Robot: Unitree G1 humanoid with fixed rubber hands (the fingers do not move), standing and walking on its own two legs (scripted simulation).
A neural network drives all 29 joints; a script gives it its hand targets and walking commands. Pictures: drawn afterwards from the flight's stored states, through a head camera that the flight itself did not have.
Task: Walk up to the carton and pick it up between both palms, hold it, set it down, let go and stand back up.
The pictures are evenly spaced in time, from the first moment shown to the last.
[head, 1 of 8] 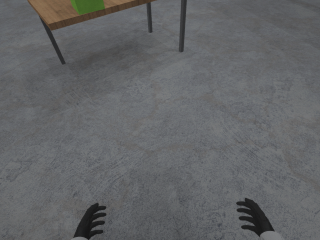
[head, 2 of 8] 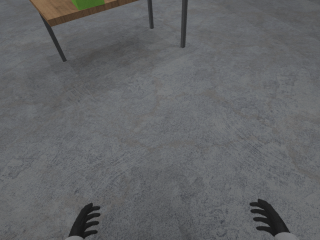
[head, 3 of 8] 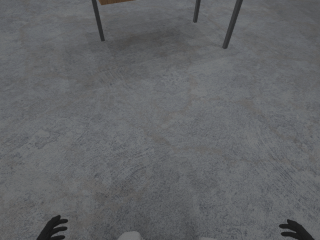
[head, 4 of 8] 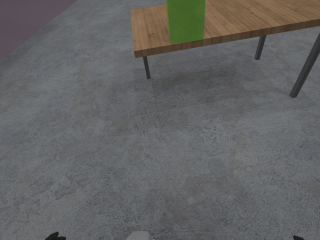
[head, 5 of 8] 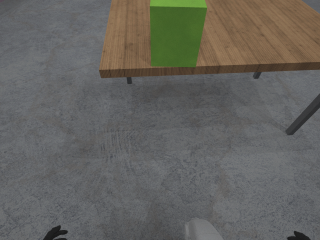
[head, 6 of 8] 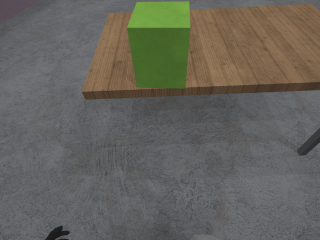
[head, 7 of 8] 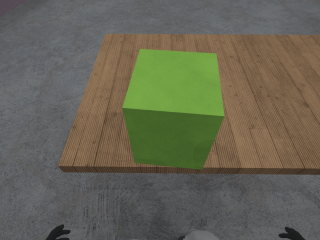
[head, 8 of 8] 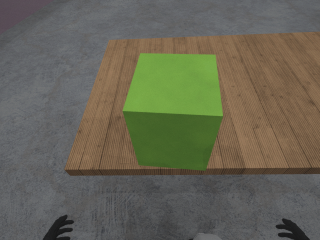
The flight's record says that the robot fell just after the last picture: no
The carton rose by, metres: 0.00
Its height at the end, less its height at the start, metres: +0.00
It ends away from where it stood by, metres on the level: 0.00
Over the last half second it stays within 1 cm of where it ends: yes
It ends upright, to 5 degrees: yes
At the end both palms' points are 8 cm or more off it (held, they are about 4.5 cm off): yes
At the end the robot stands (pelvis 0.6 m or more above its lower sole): yes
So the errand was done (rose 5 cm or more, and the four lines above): no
